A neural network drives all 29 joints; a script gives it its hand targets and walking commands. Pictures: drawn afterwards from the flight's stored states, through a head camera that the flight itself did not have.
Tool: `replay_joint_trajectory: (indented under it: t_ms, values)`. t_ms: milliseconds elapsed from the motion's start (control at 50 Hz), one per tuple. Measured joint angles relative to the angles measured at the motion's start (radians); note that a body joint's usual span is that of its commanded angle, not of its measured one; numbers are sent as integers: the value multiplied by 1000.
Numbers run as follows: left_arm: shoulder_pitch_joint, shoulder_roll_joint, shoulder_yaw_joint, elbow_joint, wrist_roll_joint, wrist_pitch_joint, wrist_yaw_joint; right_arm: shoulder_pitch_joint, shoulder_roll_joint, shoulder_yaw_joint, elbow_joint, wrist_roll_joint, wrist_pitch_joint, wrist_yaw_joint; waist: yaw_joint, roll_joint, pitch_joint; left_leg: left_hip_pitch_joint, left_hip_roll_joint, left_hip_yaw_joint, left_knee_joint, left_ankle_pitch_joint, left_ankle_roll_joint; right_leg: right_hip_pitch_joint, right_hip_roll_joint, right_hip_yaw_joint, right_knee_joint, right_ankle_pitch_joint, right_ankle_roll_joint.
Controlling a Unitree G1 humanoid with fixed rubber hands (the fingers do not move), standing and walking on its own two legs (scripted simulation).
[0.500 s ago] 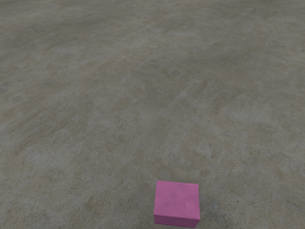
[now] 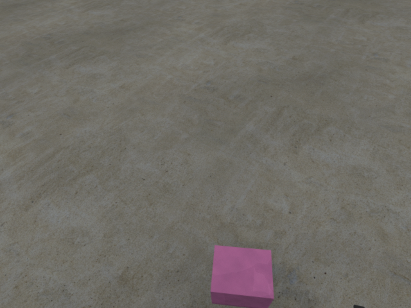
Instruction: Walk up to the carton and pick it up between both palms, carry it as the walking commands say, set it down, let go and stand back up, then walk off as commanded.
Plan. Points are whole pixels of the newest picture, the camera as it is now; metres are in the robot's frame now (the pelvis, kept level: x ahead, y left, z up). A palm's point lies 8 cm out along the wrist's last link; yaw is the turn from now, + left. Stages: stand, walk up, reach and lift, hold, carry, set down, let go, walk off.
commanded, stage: stand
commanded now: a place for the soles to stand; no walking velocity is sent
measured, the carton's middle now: (240, 277) +0.38 -0.07 -0.68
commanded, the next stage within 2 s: reach and lift in 0.06 s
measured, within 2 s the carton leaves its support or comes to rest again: neither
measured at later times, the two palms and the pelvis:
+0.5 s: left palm (125, 297) +0.19 +0.23 -0.15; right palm out of the picture +0.16 -0.29 -0.16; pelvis -0.03 -0.01 -0.05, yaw -7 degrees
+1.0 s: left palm (153, 254) +0.30 +0.19 -0.20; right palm (340, 262) +0.28 -0.29 -0.19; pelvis -0.10 -0.03 -0.12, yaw -5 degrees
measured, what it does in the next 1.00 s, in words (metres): lowers itself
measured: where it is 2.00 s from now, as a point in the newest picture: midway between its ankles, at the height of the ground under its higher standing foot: outside the picture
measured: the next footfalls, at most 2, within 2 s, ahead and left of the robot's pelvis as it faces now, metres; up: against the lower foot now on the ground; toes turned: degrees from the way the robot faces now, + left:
none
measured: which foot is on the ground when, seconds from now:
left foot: down 0.00-1.00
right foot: down 0.00-1.00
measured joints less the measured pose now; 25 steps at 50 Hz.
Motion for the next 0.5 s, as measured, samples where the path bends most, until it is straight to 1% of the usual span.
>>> replay_joint_trajectory:
  t_ms: [80, 100, 120, 140, 160, 180, 220, 280, 320, 360, 420, 500]
  values:
    - [-1, 1, -1, -8, 0, 1, -1, 6, 0, 1, -5, 0, -1, 0, -2, -1, -4, 4, 0, 0, -2, -3, -1, 3, 0, 2, -1, -3, 0]
    - [28, -2, 8, -93, -10, 42, -2, 17, 5, -14, -60, -7, 29, 6, -1, 0, -12, -21, 4, 5, 18, -10, -3, -25, 3, 10, 20, -11, -2]
    - [61, -6, 19, -207, -23, 85, -3, 17, 16, -38, -131, -15, 65, 13, -3, 1, -8, -51, 13, 12, 52, -25, -6, -58, 9, 20, 52, -22, -5]
    - [74, -13, 34, -298, -31, 123, -11, 10, 31, -58, -198, -24, 99, 18, -5, 1, 7, -75, 22, 18, 86, -40, -8, -83, 16, 30, 80, -31, -7]
    - [68, -20, 48, -365, -31, 163, -19, 2, 45, -70, -259, -40, 135, 23, -4, 0, 24, -97, 31, 23, 115, -53, -9, -106, 23, 39, 105, -37, -8]
    - [51, -27, 59, -416, -25, 206, -27, -10, 59, -76, -308, -53, 169, 30, -2, -4, 38, -119, 38, 27, 138, -60, -9, -131, 30, 47, 127, -42, -11]
    - [9, -37, 78, -485, -6, 281, -33, -38, 85, -85, -367, -58, 223, 46, -2, -17, 55, -164, 47, 34, 175, -72, -14, -185, 36, 60, 172, -54, -16]
    - [-47, -62, 114, -536, 41, 351, -32, -53, 116, -104, -427, -72, 279, 60, 2, -36, 70, -220, 54, 46, 221, -88, -18, -255, 40, 79, 234, -74, -20]
    - [-71, -85, 133, -554, 69, 360, -31, -45, 120, -113, -457, -85, 288, 61, 9, -38, 73, -259, 60, 53, 256, -104, -19, -300, 44, 91, 274, -89, -21]
    - [-83, -106, 145, -572, 81, 354, -30, -40, 111, -119, -480, -90, 289, 61, 15, -35, 77, -301, 64, 58, 296, -121, -19, -347, 46, 102, 318, -106, -21]
    - [-93, -128, 151, -596, 78, 336, -28, -56, 86, -126, -502, -84, 281, 58, 19, -28, 77, -376, 66, 67, 362, -147, -18, -432, 47, 119, 396, -134, -20]
    - [-113, -140, 143, -626, 49, 326, -22, -119, 54, -127, -521, -59, 275, 50, 26, -25, 68, -488, 65, 76, 447, -171, -17, -562, 46, 143, 505, -167, -20]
